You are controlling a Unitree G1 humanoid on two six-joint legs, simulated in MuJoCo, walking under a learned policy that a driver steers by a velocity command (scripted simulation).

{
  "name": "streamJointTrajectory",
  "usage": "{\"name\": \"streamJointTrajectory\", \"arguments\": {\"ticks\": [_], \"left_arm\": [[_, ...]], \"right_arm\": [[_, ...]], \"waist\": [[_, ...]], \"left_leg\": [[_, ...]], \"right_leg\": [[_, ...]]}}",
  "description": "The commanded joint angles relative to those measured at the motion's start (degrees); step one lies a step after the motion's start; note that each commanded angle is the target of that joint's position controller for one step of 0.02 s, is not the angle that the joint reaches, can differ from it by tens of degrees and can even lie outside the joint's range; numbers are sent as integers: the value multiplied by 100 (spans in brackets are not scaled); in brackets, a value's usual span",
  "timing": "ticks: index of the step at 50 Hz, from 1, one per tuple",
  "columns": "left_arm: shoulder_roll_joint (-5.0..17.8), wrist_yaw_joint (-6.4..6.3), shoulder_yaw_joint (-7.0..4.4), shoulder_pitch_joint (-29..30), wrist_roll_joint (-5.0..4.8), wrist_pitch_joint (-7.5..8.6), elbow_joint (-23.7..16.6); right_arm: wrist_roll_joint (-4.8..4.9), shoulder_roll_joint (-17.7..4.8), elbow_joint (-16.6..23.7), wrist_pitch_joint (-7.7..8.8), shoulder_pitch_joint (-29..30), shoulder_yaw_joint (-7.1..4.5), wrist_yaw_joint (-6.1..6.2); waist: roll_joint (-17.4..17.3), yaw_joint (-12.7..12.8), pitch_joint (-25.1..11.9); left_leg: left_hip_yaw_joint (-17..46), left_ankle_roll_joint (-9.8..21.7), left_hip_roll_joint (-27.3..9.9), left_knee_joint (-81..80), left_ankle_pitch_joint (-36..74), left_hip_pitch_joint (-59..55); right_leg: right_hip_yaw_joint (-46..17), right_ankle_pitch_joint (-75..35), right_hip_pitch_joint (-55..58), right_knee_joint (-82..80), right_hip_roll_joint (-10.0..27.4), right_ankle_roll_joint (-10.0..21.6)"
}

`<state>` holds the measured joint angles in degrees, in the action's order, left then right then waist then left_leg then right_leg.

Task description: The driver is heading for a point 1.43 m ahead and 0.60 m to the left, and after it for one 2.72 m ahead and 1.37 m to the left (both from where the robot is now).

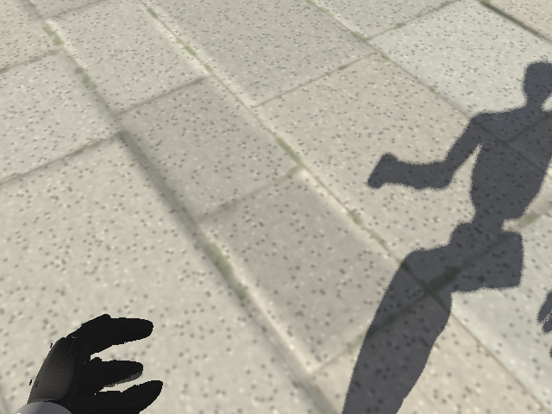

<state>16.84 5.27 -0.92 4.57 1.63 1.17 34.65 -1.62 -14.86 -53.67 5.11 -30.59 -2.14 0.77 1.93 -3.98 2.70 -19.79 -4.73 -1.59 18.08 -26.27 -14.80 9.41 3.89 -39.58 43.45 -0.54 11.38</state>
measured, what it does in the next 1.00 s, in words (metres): walks ahead, turning left: right foot, then left foot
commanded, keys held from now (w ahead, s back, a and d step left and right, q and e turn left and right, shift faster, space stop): w+e+shift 0.04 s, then w+q+shift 0.96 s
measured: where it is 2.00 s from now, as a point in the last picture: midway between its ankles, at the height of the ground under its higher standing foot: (89, 123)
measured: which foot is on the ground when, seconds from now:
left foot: down 0.00-0.04, up 0.06-0.48, down 0.50-0.92, up 0.94-1.00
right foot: up 0.00-0.02, down 0.04-0.50, up 0.52-0.90, down 0.92-1.00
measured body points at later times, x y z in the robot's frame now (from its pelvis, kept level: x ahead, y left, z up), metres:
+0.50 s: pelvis +0.47 +0.01 +0.00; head +0.49 +0.01 +0.45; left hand +0.45 +0.29 -0.13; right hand +0.63 -0.23 -0.11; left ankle +0.61 +0.05 -0.71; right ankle +0.20 -0.03 -0.66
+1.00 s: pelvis +0.93 +0.04 +0.01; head +0.96 +0.06 +0.46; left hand +1.01 +0.36 -0.06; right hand +1.11 -0.22 -0.10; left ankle +0.71 +0.05 -0.60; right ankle +1.06 -0.05 -0.71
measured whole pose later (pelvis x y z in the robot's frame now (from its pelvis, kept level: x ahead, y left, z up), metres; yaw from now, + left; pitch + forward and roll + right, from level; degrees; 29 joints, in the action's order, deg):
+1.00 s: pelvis +0.93 +0.04 +0.01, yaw +30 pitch +3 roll -1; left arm 16.1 -1.0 0.3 -5.4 3.3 4.8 35.5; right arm 0.0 -21.5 -45.5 2.7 -20.5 -4.8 -0.6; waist -2.0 -4.2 1.4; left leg 7.1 6.7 5.9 69.5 -21.2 15.4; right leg 0.4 11.2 -26.2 34.4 1.1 -1.7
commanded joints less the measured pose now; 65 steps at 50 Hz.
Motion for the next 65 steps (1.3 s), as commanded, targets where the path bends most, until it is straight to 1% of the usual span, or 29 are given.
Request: {"name": "streamJointTrajectory", "arguments": {"ticks": [1, 2, 3, 4, 6, 9, 13, 17, 20, 23, 24, 25, 26, 27, 28, 29, 31, 35, 41, 43, 45, 46, 47, 48, 50, 54, 58, 61, 65], "left_arm": [[924, -212, -438, -3141, -19, 38, 662], [1199, -367, -673, -3139, -221, -35, 770], [1820, -374, -682, -2263, 55, -97, 482], [1648, -452, -696, -2735, 82, -150, 315], [979, -568, -529, -2483, 27, 34, 653], [501, -580, -309, -2161, 1, 408, 779], [520, -407, -322, -2604, -51, 632, 1079], [460, -439, -220, -2802, -131, 779, 1192], [707, -610, -220, -2846, -82, 779, 1268], [1106, -854, -335, -2447, 121, 498, 1158], [1250, -876, -387, -1998, 179, 394, 1009], [1133, -805, -379, -1592, 151, 375, 941], [-21, -663, -77, -1722, 154, 542, 492], [85, -598, 47, -2028, 8, 677, 97], [449, -551, 54, -1667, 96, 783, 106], [532, -514, 35, -1567, 127, 792, 113], [441, -510, 108, -1545, 316, 548, 43], [304, -412, 234, -654, 214, 294, -428], [246, -408, 270, 209, 11, 377, -732], [526, -483, 150, -266, 12, 423, -604], [1045, -639, -112, -2180, -16, 483, -143], [1454, -775, -297, -3553, 127, 494, 61], [1870, -743, -390, -3137, 296, 465, 13], [1480, -702, -435, -2545, 239, 382, -61], [626, -654, -239, -2189, 167, 354, 76], [320, -557, -174, -2634, -8, 532, 735], [450, -499, -199, -2356, -11, 665, 887], [634, -514, -238, -2589, -5, 681, 1081], [1175, -656, -354, -3045, 1, 532, 1161]], "right_arm": [[-44, -1561, 807, -123, 1042, -342, 90], [-21, -1342, 877, -150, 1208, -353, 15], [-40, -551, 1432, -57, 512, -128, -55], [52, -821, 1690, 88, 962, -108, -52], [60, -787, 1555, 110, 1201, -40, -36], [-63, -521, 1171, -252, 843, 33, -182], [147, -345, 1429, -317, 1942, 54, -307], [180, -190, 1553, -199, 2613, 122, -434], [134, -387, 1454, -172, 2535, 87, -471], [86, -963, 989, -290, 904, -130, -407], [79, -1209, 623, -318, -394, -271, -348], [123, -1422, 433, -354, -1097, -423, -263], [76, -1660, 417, -408, -537, -465, -236], [52, -1698, 707, -418, -14, -475, -218], [52, -1274, 885, -416, 273, -435, -170], [66, -1014, 828, -417, 506, -365, -167], [96, -970, 841, -266, 690, -311, -123], [153, -1122, 898, -54, 726, -343, -150], [214, -1313, 885, -100, 325, -497, -156], [183, -1445, 964, -95, 511, -539, -103], [121, -1691, 1094, -32, 1017, -583, -148], [109, -1076, 1267, 53, 1182, -415, -146], [427, -300, 1659, 47, 511, -177, -166], [262, -738, 1507, -86, 722, -147, -104], [49, -986, 1507, -207, 1580, -219, -207], [-56, -494, 1898, -489, 2090, -78, -461], [-37, -504, 2342, -548, 2738, 21, -556], [-29, -524, 2467, -535, 3353, 79, -667], [-20, -642, 2304, -474, 3135, 49, -635]], "waist": [[-721, 2023, -1174], [205, 1905, -1144], [1140, 621, -1334], [325, 1138, -2173], [-629, 615, -459], [-759, 80, -40], [-287, 441, 528], [-166, 632, 414], [139, 480, 69], [592, -482, -792], [511, -1150, -1168], [-148, -1572, -1138], [-1981, -477, -873], [-1579, -212, -1805], [-332, -207, -1147], [354, 145, -475], [533, 552, 90], [8, 454, 509], [-582, -218, 2], [-600, 45, -384], [-498, 1152, -1489], [129, 1642, -2339], [2283, 852, -3175], [1490, 810, -2492], [31, 862, -994], [358, 513, -239], [342, 245, 132], [38, 379, 518], [346, 118, 54]], "left_leg": [[511, 636, -1465, 3692, 8254, 2123], [546, 505, -419, 5972, 3371, 3577], [1088, 304, 114, 7791, -275, 5753], [2154, 348, 76, 7945, 192, 6282], [2161, 456, -567, 6764, 774, 6162], [2355, 441, -904, 5754, 836, 4871], [2213, 687, -667, 4100, 2221, 5413], [1452, 1040, -232, 2453, 3845, 4857], [1051, 1269, 276, 1850, 3873, 4463], [899, 1495, 893, 1946, 2482, 3042], [1299, 1762, 779, 1798, 2018, 1872], [1874, 2089, 435, 1488, 1692, 950], [3934, 2719, -480, 1988, 2678, -395], [6351, 3447, -1269, 424, 683, -941], [6516, 3106, -1304, -442, -397, -52], [6024, 2751, -1110, -653, -359, 1081], [5287, 2556, -621, -770, 442, 2561], [4166, 2339, 108, -1147, 1796, 4086], [4175, 1735, 131, -424, 3945, 2560], [4294, 1499, 79, 326, 4912, 2165], [4117, 1258, 301, 2583, 5179, 2587], [3673, 1275, 546, 4459, 3255, 3455], [3011, 1064, 1136, 6064, -303, 5182], [2740, 1157, 499, 6530, 256, 6018], [2492, 1080, 50, 6028, 955, 6014], [2426, 989, -406, 5736, 1052, 6115], [2148, 951, -440, 4929, 2170, 6067], [1449, 1140, -219, 3479, 2752, 5558], [714, 1561, 571, 2597, 2225, 4296]], "right_leg": [[-228, 647, 4206, -369, -634, 443], [-1085, 1072, 5296, -881, -322, 561], [-3952, 247, 6227, -1203, 1209, 1221], [-5189, 1416, 6510, -2389, 1698, 1652], [-4318, 1547, 4439, -3002, 1587, 1028], [-2852, 641, 2508, -3308, 1057, 523], [-1318, -1022, 2589, -3778, 518, -213], [-355, -2798, 3182, -4036, 443, -716], [-9, -5349, 4341, -3540, 688, -1003], [113, -7617, 4816, -1069, 1020, -1185], [41, -7244, 4140, 755, 1050, -1143], [181, -3789, 2932, 3418, 282, -1059], [-493, 2565, -209, 5548, -663, -1279], [-1611, 2459, -1245, 5757, -497, -1210], [-1777, 1765, -1237, 4987, -89, -1045], [-1660, 1408, -881, 4253, 172, -1001], [-1563, 1511, -268, 3480, 462, -1207], [-1007, 567, 611, 1263, 662, -1479], [-938, -901, 1297, -1082, 156, -1325], [-1036, -439, 2146, -1520, -66, -1240], [-1202, 440, 4290, -1377, 133, -1054], [-2322, 2472, 5724, -1324, 1345, -882], [-5792, 3860, 6850, -2563, 2975, -261], [-6056, 4915, 6214, -2854, 2766, -132], [-3927, 2936, 4674, -2770, 2149, -356], [-2033, 841, 3723, -3127, 1728, -653], [-565, -549, 3199, -3546, 1487, -817], [303, -1420, 3260, -3789, 1177, -994], [692, -6046, 4250, -2466, 1330, -1194]]}}
Velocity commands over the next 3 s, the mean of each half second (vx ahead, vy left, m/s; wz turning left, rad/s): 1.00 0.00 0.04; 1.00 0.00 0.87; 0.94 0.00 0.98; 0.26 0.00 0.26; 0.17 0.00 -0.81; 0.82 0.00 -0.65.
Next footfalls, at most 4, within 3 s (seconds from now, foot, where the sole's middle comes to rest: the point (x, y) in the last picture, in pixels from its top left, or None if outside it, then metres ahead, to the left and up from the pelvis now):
0.04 right None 0.21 -0.02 -0.74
0.50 left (249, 335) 0.65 0.05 -0.74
0.92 right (272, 194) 1.10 -0.03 -0.74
1.38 left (142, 153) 1.30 0.38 -0.74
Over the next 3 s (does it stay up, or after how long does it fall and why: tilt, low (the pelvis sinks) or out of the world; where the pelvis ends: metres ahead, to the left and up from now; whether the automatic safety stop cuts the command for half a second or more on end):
stays up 1.80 0.59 0.01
